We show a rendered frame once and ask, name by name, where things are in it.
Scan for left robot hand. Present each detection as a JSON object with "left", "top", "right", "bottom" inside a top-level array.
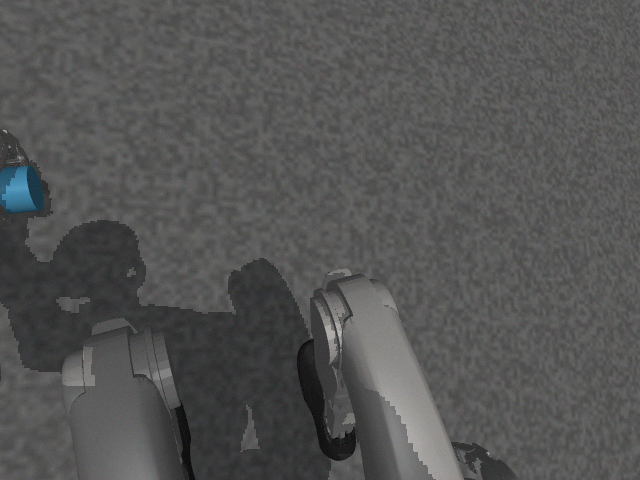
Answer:
[{"left": 0, "top": 129, "right": 29, "bottom": 227}]

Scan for right robot foot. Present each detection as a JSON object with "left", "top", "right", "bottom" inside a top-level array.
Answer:
[{"left": 297, "top": 339, "right": 356, "bottom": 461}]

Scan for right robot hand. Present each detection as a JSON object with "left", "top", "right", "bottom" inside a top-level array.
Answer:
[{"left": 451, "top": 442, "right": 520, "bottom": 480}]

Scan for left robot foot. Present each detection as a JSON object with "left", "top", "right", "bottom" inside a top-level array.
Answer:
[{"left": 175, "top": 402, "right": 195, "bottom": 480}]

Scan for can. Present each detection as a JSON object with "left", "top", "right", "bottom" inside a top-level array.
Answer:
[{"left": 0, "top": 166, "right": 44, "bottom": 214}]

